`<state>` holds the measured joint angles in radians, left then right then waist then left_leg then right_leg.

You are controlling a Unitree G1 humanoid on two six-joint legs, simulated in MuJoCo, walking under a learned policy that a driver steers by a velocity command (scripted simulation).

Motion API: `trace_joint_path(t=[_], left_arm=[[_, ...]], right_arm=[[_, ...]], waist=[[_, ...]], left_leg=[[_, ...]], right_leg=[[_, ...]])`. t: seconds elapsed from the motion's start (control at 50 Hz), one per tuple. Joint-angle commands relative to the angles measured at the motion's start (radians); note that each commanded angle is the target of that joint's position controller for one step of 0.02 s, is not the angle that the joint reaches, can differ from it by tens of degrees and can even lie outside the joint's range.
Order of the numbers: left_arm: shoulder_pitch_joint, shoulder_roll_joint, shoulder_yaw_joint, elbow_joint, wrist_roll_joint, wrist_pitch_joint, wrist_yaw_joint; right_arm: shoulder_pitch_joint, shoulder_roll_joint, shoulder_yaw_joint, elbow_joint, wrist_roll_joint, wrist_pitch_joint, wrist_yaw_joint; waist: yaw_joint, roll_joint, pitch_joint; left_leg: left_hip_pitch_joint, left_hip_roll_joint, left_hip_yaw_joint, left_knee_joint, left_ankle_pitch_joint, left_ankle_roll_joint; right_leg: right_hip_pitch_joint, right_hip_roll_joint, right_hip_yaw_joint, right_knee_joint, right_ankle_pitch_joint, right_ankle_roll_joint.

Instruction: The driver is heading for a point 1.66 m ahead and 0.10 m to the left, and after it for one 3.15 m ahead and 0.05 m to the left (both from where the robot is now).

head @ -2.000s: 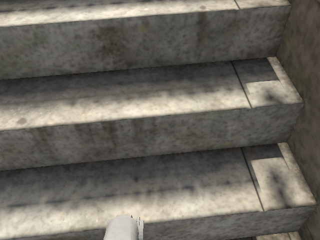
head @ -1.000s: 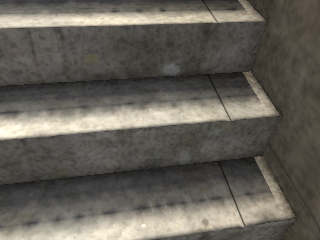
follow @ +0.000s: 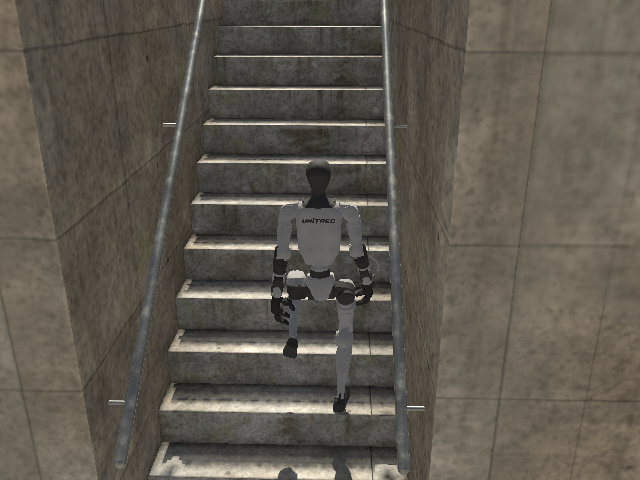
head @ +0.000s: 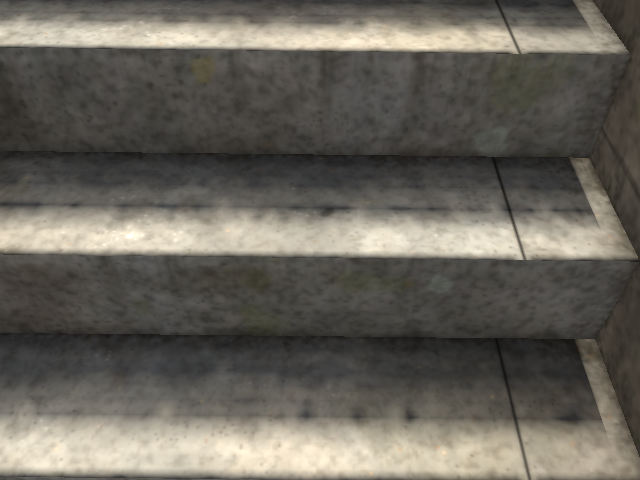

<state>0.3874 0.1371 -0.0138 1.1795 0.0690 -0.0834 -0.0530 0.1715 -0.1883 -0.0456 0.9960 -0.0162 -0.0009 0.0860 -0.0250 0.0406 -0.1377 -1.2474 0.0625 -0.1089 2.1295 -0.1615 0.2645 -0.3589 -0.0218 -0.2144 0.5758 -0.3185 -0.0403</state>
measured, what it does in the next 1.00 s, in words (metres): climbs, turning left: left foot 0.19 m higher, then right foot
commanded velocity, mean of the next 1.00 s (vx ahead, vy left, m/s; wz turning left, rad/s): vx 0.08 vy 0.00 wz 0.32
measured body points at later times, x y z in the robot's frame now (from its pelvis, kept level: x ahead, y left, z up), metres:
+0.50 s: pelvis +0.16 +0.04 +0.19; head +0.16 +0.05 +0.64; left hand +0.22 +0.33 +0.07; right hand +0.30 -0.19 +0.06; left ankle +0.23 +0.12 -0.53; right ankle +0.23 -0.15 -0.35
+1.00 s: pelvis +0.23 +0.00 +0.20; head +0.23 -0.02 +0.65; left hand +0.31 +0.24 +0.11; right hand +0.47 -0.15 +0.10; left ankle +0.23 +0.12 -0.53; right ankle +0.23 -0.12 -0.53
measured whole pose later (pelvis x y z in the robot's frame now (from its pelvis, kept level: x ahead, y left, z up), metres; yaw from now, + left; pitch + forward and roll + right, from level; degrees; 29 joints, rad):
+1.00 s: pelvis +0.23 +0.00 +0.20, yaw +17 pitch +2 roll +0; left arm 0.26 0.12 -0.02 0.66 -0.01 -0.05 -0.01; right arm 0.10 -0.18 -0.01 0.73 -0.02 -0.01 0.04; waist 0.01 0.05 -0.07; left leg -0.35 -0.02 -0.06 0.54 -0.23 -0.01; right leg -0.24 0.02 0.01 0.55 -0.34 -0.02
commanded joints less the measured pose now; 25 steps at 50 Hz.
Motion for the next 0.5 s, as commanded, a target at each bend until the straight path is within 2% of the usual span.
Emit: trace_joint_path(t=[0.02, 0.04, 0.06, 0.08, 0.1, 0.12, 0.14, 0.16, 0.18, 0.2, 0.22, 0.24, 0.26, 0.28, 0.3, 0.32, 0.34, 0.36, 0.38, 0.4, 0.42, 0.44, 0.46, 0.48, 0.5], left_arm=[[-0.045, -0.046, -0.03, -0.03, 0.053, -0.031, 0.0], [0.03, -0.035, -0.033, -0.003, 0.059, -0.03, -0.007], [0.041, -0.005, -0.034, -0.015, 0.07, -0.042, -0.029], [0.04, 0.007, -0.035, -0.035, 0.062, -0.047, -0.036], [0.042, 0.026, -0.033, -0.046, 0.056, -0.045, -0.044], [-0.035, 0.109, -0.004, -0.082, 0.028, -0.03, -0.064], [-0.001, 0.177, 0.01, -0.082, 0.006, -0.038, -0.053], [0.058, 0.218, 0.018, -0.076, -0.017, -0.057, -0.04], [0.065, 0.27, 0.038, -0.088, -0.025, -0.068, -0.021], [0.041, 0.285, 0.056, -0.106, -0.059, -0.074, -0.032], [0.069, 0.243, 0.059, -0.154, -0.036, -0.075, -0.042], [0.105, 0.223, 0.068, -0.197, -0.015, -0.069, -0.054], [-0.031, 0.17, 0.073, -0.264, -0.001, -0.04, -0.087], [-0.067, 0.183, 0.102, -0.253, -0.031, -0.022, -0.101], [-0.042, 0.151, 0.108, -0.23, -0.032, -0.009, -0.083], [-0.029, 0.124, 0.101, -0.243, -0.028, -0.008, -0.058], [-0.034, 0.061, 0.08, -0.24, -0.014, -0.003, -0.035], [-0.015, 0.048, 0.067, -0.24, -0.024, 0.001, -0.005], [0.014, 0.059, 0.067, -0.211, -0.034, 0.013, 0.006], [0.025, 0.109, 0.073, -0.222, -0.021, 0.015, 0.011], [-0.003, 0.142, 0.083, -0.228, -0.027, 0.013, 0.007], [-0.151, 0.155, 0.084, -0.314, -0.056, 0.015, 0.011], [-0.178, 0.18, 0.082, -0.328, -0.066, 0.017, 0.007], [-0.155, 0.201, 0.088, -0.326, -0.07, 0.02, -0.004], [-0.067, 0.203, 0.092, -0.302, -0.063, 0.023, -0.013]], right_arm=[[-0.09, 0.157, 0.077, -0.079, 0.013, -0.003, 0.008], [-0.172, 0.121, 0.078, -0.146, 0.018, -0.004, -0.004], [-0.275, 0.061, 0.067, -0.213, 0.025, -0.001, -0.022], [-0.337, 0.021, 0.065, -0.25, 0.024, 0.017, -0.032], [-0.36, 0.021, 0.062, -0.267, 0.015, 0.039, -0.04], [-0.435, 0.03, 0.093, -0.322, -0.008, 0.079, -0.009], [-0.445, 0.058, 0.095, -0.344, -0.003, 0.096, 0.041], [-0.418, 0.062, 0.091, -0.362, 0.005, 0.086, 0.053], [-0.257, 0.065, 0.098, -0.328, 0.0, 0.069, 0.035], [-0.143, 0.022, 0.08, -0.303, 0.001, 0.044, 0.013], [-0.023, -0.085, 0.058, -0.255, 0.0, 0.028, -0.035], [0.096, -0.136, 0.048, -0.268, -0.026, 0.046, -0.067], [0.228, -0.243, 0.01, -0.224, -0.07, 0.065, -0.085], [0.244, -0.326, -0.042, -0.165, -0.073, 0.044, -0.066], [0.153, -0.318, -0.049, -0.162, -0.046, 0.014, -0.065], [0.01, -0.241, -0.035, -0.152, -0.025, -0.013, -0.058], [-0.103, -0.143, -0.011, -0.135, -0.013, -0.045, -0.037], [-0.185, -0.053, 0.014, -0.142, -0.013, -0.057, -0.028], [-0.234, -0.005, 0.031, -0.161, -0.015, -0.055, -0.029], [-0.185, -0.007, 0.036, -0.162, -0.026, -0.063, -0.026], [-0.177, -0.034, 0.029, -0.194, -0.019, -0.071, -0.034], [-0.116, -0.115, 0.008, -0.209, -0.02, -0.075, -0.05], [-0.091, -0.16, -0.005, -0.222, -0.028, -0.064, -0.059], [-0.06, -0.166, -0.005, -0.232, -0.036, -0.054, -0.052], [-0.095, -0.177, -0.009, -0.253, -0.033, -0.058, -0.036]], waist=[[-0.027, -0.085, 0.102], [-0.007, -0.067, 0.095], [-0.002, 0.001, 0.087], [0.003, -0.015, 0.042], [-0.012, -0.087, 0.042], [-0.03, -0.114, 0.058], [-0.049, -0.149, 0.026], [-0.072, -0.146, 0.016], [-0.124, -0.212, -0.036], [-0.171, -0.27, -0.065], [-0.131, -0.142, -0.233], [-0.147, 0.005, -0.456], [-0.192, 0.201, -0.407], [-0.203, 0.184, -0.257], [-0.133, 0.152, -0.132], [-0.06, 0.051, -0.036], [0.018, 0.01, 0.073], [0.068, -0.04, 0.067], [0.092, -0.052, 0.033], [0.1, -0.071, -0.018], [0.091, -0.054, -0.029], [0.069, -0.02, -0.022], [0.044, 0.01, -0.033], [0.038, 0.05, -0.001], [0.069, 0.049, 0.032]], left_leg=[[-0.264, 0.009, -0.008, 0.234, -0.076, 0.086], [-0.322, 0.022, 0.001, 0.151, -0.108, 0.104], [-0.264, 0.063, 0.053, -0.094, -0.063, 0.095], [-0.176, 0.095, 0.083, -0.268, 0.039, 0.055], [-0.142, 0.112, 0.128, -0.34, 0.044, 0.027], [0.118, 0.095, 0.205, -0.53, -0.323, -0.005], [0.375, 0.024, 0.38, -0.499, -0.244, -0.049], [0.393, -0.032, 0.381, -0.602, -0.235, -0.076], [0.396, -0.048, 0.34, -0.725, -0.08, -0.054], [0.456, -0.103, 0.339, -0.971, -0.051, -0.04], [0.805, -0.065, 0.137, -0.96, 0.407, 0.042], [1.084, 0.017, -0.206, -1.184, 0.509, 0.166], [1.158, 0.15, -0.644, -1.569, 0.21, 0.242], [1.025, 0.187, -0.723, -1.684, -0.085, 0.168], [0.908, 0.171, -0.655, -1.725, -0.321, 0.078], [0.785, 0.136, -0.614, -1.726, -0.546, 0.016], [0.632, 0.076, -0.478, -1.701, -0.568, -0.026], [0.575, 0.035, -0.365, -1.713, -0.503, -0.033], [0.583, 0.018, -0.279, -1.722, -0.38, -0.071], [0.626, 0.0, -0.182, -1.674, -0.219, -0.1], [0.639, -0.021, -0.103, -1.666, -0.139, -0.128], [0.69, -0.007, -0.062, -1.727, -0.143, -0.144], [0.703, -0.003, -0.065, -1.75, -0.142, -0.129], [0.7, -0.002, -0.066, -1.773, -0.126, -0.108], [0.649, 0.0, -0.055, -1.791, -0.127, -0.099]], right_leg=[[0.092, -0.247, 0.162, -0.342, 0.118, -0.184], [0.174, -0.252, 0.14, -0.351, 0.136, -0.168], [0.169, -0.232, 0.095, -0.404, 0.14, -0.167], [0.145, -0.233, 0.076, -0.424, 0.221, -0.174], [0.15, -0.217, 0.037, -0.444, 0.337, -0.178], [-0.02, -0.241, -0.017, -0.562, 0.376, -0.185], [-0.134, -0.268, -0.02, -0.551, 0.896, -0.255], [0.037, -0.279, -0.036, -0.438, 1.356, -0.224], [0.265, -0.321, -0.027, -0.35, 1.672, -0.182], [0.41, -0.314, -0.029, -0.258, 1.833, -0.161], [0.24, -0.27, 0.002, -0.069, 1.76, -0.101], [0.059, -0.174, 0.085, 0.208, 1.237, -0.045], [-0.244, 0.018, 0.192, 0.601, 0.199, 0.035], [-0.436, 0.08, 0.393, 1.099, 0.219, 0.037], [-0.557, 0.076, 0.467, 1.33, 0.204, 0.017], [-0.617, 0.069, 0.472, 1.393, 0.222, 0.008], [-0.635, 0.055, 0.46, 1.353, 0.282, -0.032], [-0.607, 0.037, 0.435, 1.258, 0.265, -0.057], [-0.586, 0.026, 0.427, 1.211, 0.275, -0.063], [-0.561, -0.003, 0.395, 1.102, 0.331, -0.01], [-0.518, -0.007, 0.377, 1.029, 0.291, 0.037], [-0.52, -0.001, 0.313, 1.009, 0.146, 0.081], [-0.496, 0.02, 0.294, 1.048, 0.102, 0.117], [-0.467, 0.033, 0.29, 1.146, 0.089, 0.128], [-0.41, 0.039, 0.282, 1.192, 0.105, 0.132]])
